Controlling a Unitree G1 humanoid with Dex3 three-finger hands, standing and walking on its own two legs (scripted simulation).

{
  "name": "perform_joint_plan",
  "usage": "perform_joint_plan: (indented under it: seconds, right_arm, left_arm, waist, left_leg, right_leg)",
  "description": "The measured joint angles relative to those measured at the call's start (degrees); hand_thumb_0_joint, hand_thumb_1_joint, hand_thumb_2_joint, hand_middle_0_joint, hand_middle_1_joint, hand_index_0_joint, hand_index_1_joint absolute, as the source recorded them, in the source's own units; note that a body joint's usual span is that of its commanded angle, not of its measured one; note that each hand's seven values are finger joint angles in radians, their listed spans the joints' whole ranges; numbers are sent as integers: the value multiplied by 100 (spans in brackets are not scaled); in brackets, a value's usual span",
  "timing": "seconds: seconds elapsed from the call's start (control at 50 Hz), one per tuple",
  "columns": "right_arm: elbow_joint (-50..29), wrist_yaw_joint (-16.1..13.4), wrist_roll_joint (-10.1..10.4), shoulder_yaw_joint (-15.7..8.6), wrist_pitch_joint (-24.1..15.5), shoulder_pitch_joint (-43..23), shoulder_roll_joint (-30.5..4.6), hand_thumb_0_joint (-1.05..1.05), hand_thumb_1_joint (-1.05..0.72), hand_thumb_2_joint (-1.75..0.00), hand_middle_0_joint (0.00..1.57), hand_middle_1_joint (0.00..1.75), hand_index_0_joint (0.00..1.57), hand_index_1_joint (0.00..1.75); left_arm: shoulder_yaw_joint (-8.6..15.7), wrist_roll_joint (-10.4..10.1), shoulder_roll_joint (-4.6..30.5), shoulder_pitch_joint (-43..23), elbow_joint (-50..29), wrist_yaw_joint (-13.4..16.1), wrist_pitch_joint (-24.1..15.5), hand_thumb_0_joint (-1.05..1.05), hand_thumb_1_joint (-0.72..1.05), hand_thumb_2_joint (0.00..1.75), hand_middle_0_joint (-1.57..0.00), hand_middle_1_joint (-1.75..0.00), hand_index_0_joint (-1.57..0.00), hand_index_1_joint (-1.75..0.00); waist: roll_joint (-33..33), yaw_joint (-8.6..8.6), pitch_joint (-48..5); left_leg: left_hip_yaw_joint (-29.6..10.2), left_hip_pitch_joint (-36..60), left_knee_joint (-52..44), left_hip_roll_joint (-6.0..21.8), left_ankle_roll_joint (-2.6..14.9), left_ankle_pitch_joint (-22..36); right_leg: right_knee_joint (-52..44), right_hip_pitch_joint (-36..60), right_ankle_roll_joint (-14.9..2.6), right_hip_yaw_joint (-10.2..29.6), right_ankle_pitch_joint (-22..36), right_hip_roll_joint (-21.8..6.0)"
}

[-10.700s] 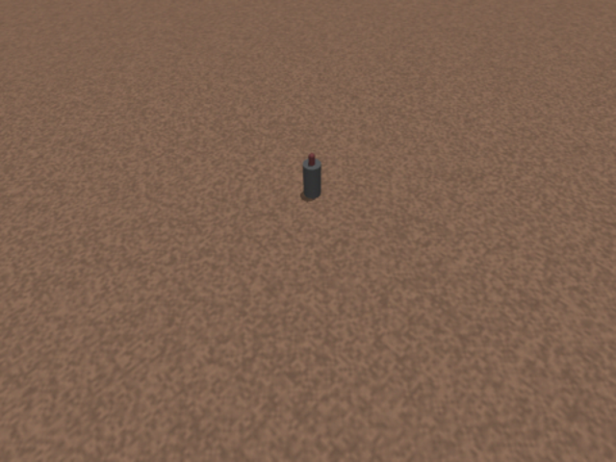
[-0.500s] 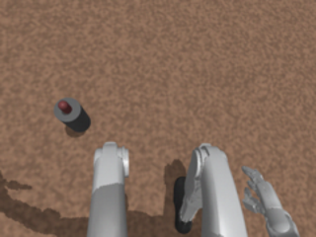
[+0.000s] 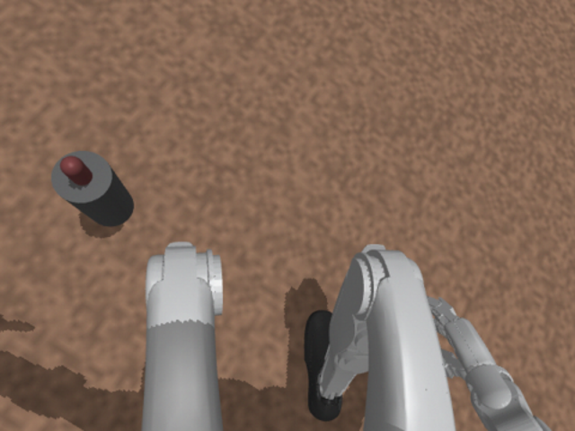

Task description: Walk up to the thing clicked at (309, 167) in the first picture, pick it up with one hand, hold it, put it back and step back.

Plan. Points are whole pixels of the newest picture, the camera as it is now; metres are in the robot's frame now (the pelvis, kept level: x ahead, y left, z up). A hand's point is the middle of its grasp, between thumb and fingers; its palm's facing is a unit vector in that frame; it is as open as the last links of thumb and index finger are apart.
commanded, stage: approach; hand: left
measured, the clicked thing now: (94, 188) +0.43 +0.32 -0.23
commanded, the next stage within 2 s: close in in 0.22 s
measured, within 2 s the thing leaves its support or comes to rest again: neither
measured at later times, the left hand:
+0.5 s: hand (35, 219) +0.36 +0.38 -0.20, palm faces +0.43 -0.90 +0.03, open 17.4 cm
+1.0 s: hand (73, 209) +0.39 +0.34 -0.21, palm faces +0.49 -0.87 -0.01, open 17.5 cm
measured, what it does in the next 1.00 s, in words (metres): lowers itself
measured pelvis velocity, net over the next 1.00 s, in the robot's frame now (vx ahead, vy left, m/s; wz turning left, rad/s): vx -0.02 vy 0.02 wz -0.11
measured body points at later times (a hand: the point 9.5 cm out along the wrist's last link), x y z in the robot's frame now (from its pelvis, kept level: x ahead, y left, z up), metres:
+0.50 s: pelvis -0.01 +0.01 -0.06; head +0.21 +0.17 +0.30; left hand +0.33 +0.43 -0.20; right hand +0.19 -0.24 -0.11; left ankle +0.08 +0.13 -0.31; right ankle +0.11 -0.13 -0.31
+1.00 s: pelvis -0.02 +0.02 -0.07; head +0.19 +0.17 +0.29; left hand +0.36 +0.38 -0.21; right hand +0.14 -0.25 -0.10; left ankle +0.08 +0.13 -0.31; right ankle +0.11 -0.13 -0.31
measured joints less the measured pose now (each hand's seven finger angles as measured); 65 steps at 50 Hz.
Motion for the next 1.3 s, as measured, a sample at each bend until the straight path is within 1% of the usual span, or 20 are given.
perform_joint_plan:
  seconds: [0.06, 0.16, 0.22, 0.28, 0.34, 0.38, 0.44, 0.5, 0.58, 0.62, 0.66, 0.72, 0.78, 0.82, 0.88, 0.96, 1.08, 1.14, 1.22, 1.3]
  right_arm:
    - [-24, 66, -133, 156, 61, -151, 41, 0, -89, -89, 21, 31, 20, 30]
    - [-102, 179, -307, 406, 253, -366, 89, 0, -89, -89, 21, 31, 21, 30]
    - [-113, 233, -401, 558, 377, -475, 99, 0, -89, -89, 21, 31, 21, 30]
    - [-114, 278, -500, 701, 499, -567, 93, 0, -89, -89, 21, 31, 21, 30]
    - [-171, 328, -598, 850, 620, -643, 77, 0, -89, -89, 21, 31, 21, 30]
    - [-253, 367, -665, 956, 690, -700, 59, 0, -89, -89, 21, 31, 21, 30]
    - [-384, 441, -770, 1111, 770, -802, 33, 0, -89, -89, 21, 31, 21, 30]
    - [-503, 532, -876, 1212, 851, -867, 22, 0, -89, -89, 21, 31, 21, 30]
    - [-587, 671, -991, 1274, 953, -876, 9, 0, -88, -88, 21, 31, 21, 30]
    - [-598, 740, -1028, 1288, 1010, -845, 1, 0, -88, -88, 21, 31, 21, 30]
    - [-598, 805, -1052, 1298, 1066, -799, -10, 0, -88, -88, 21, 31, 21, 30]
    - [-599, 877, -1085, 1317, 1140, -728, -29, 0, -89, -89, 21, 31, 21, 30]
    - [-615, 938, -1107, 1355, 1198, -679, -58, 0, -89, -89, 21, 31, 21, 30]
    - [-635, 978, -1123, 1387, 1224, -663, -76, 0, -89, -89, 21, 31, 21, 30]
    - [-665, 1026, -1141, 1430, 1246, -652, -83, 0, -89, -89, 21, 31, 21, 30]
    - [-702, 1073, -1161, 1492, 1280, -658, -78, 0, -89, -89, 21, 31, 21, 30]
    - [-714, 1095, -1192, 1541, 1330, -715, -53, 0, -90, -89, 21, 31, 21, 30]
    - [-710, 1102, -1197, 1540, 1352, -746, -51, 0, -90, -89, 21, 31, 21, 30]
    - [-714, 1110, -1195, 1532, 1371, -777, -53, 0, -90, -89, 21, 31, 21, 30]
    - [-726, 1125, -1185, 1534, 1391, -812, -51, 0, -89, -89, 21, 31, 21, 30]
  left_arm:
    - [0, 119, -86, -74, 98, 139, -260, -1, -61, 4, -8, -12, -9, -10]
    - [-98, 271, -191, -23, 44, 370, -609, -1, -61, 5, -8, -13, -9, -11]
    - [-195, 282, -211, 11, 25, 479, -827, -1, -61, 5, -8, -14, -10, -12]
    - [-309, 236, -217, -1, 101, 625, -1066, -1, -61, 6, -8, -14, -10, -12]
    - [-481, 219, -198, -67, 331, 830, -1292, -1, -61, 7, -8, -15, -10, -12]
    - [-595, 244, -191, -125, 496, 996, -1438, -1, -61, 7, -8, -15, -10, -13]
    - [-682, 355, -198, -188, 712, 1310, -1654, -1, -61, 8, -7, -16, -10, -13]
    - [-719, 489, -256, -217, 829, 1739, -1836, -1, -61, 9, -7, -17, -10, -13]
    - [-797, 762, -420, -175, 719, 2364, -2011, -1, -61, 10, -6, -17, -11, -13]
    - [-864, 886, -494, -136, 608, 2632, -2083, -1, -61, 10, -6, -17, -11, -13]
    - [-954, 959, -546, -90, 519, 2848, -2149, -1, -61, 11, -6, -17, -11, -13]
    - [-1121, 993, -577, -38, 482, 3080, -2258, -1, -61, 11, -6, -16, -11, -12]
    - [-1264, 975, -575, -32, 563, 3263, -2351, -1, -61, 10, -6, -16, -11, -12]
    - [-1315, 941, -579, -56, 652, 3390, -2413, -1, -61, 10, -6, -15, -11, -11]
    - [-1349, 936, -577, -106, 782, 3555, -2505, -1, -61, 10, -6, -15, -10, -10]
    - [-1356, 978, -584, -150, 853, 3718, -2625, -1, -61, 11, -6, -14, -10, -10]
    - [-1304, 1069, -571, -155, 765, 3864, -2701, -1, -61, 12, -6, -13, -10, -9]
    - [-1312, 1075, -558, -150, 696, 3914, -2698, -1, -61, 12, -7, -12, -10, -9]
    - [-1369, 1045, -555, -179, 663, 3993, -2671, -1, -59, 14, -7, -11, -9, -9]
    - [-1436, 1075, -561, -219, 680, 4045, -2660, -1, -57, 15, -8, -10, -9, -9]
  waist:
    - [-106, -100, 195]
    - [-276, -249, 539]
    - [-365, -315, 704]
    - [-424, -364, 832]
    - [-485, -418, 935]
    - [-533, -458, 1012]
    - [-599, -532, 1121]
    - [-663, -590, 1216]
    - [-726, -618, 1337]
    - [-742, -620, 1376]
    - [-742, -628, 1394]
    - [-720, -659, 1402]
    - [-688, -708, 1404]
    - [-668, -748, 1410]
    - [-669, -803, 1427]
    - [-701, -854, 1469]
    - [-753, -895, 1560]
    - [-761, -890, 1591]
    - [-767, -868, 1598]
    - [-770, -851, 1587]
  left_leg:
    - [-123, -125, 299, -3, -12, -25]
    - [-294, -260, 693, -27, -15, -47]
    - [-379, -300, 866, -45, -8, -58]
    - [-461, -320, 1019, -65, 5, -70]
    - [-536, -318, 1160, -73, 19, -77]
    - [-589, -303, 1243, -74, 25, -75]
    - [-686, -270, 1362, -79, 29, -63]
    - [-788, -232, 1465, -87, 26, -43]
    - [-886, -185, 1546, -99, 32, 8]
    - [-912, -173, 1563, -107, 37, 40]
    - [-926, -168, 1568, -112, 45, 71]
    - [-927, -168, 1561, -116, 65, 113]
    - [-918, -175, 1552, -109, 87, 146]
    - [-921, -181, 1552, -103, 102, 160]
    - [-934, -182, 1564, -84, 110, 155]
    - [-974, -174, 1597, -72, 91, 123]
    - [-1033, -174, 1646, -90, 56, 89]
    - [-1046, -194, 1660, -100, 56, 93]
    - [-1047, -216, 1666, -97, 67, 96]
    - [-1047, -213, 1659, -88, 74, 81]
  right_leg:
    - [219, -88, 13, -77, 23, 33]
    - [486, -148, 45, -183, 55, 70]
    - [593, -141, 70, -237, 65, 87]
    - [679, -110, 99, -290, 70, 103]
    - [755, -72, 124, -338, 89, 128]
    - [795, -37, 133, -372, 115, 149]
    - [841, 27, 150, -438, 167, 184]
    - [869, 97, 171, -508, 225, 218]
    - [875, 187, 181, -579, 304, 250]
    - [869, 219, 174, -600, 337, 257]
    - [859, 241, 172, -613, 363, 262]
    - [841, 262, 172, -618, 394, 264]
    - [826, 264, 181, -614, 424, 272]
    - [817, 264, 202, -615, 441, 281]
    - [812, 253, 214, -623, 462, 304]
    - [824, 242, 221, -645, 470, 326]
    - [852, 239, 253, -678, 459, 331]
    - [859, 229, 265, -686, 459, 330]
    - [856, 216, 262, -689, 462, 335]
    - [843, 222, 251, -692, 451, 340]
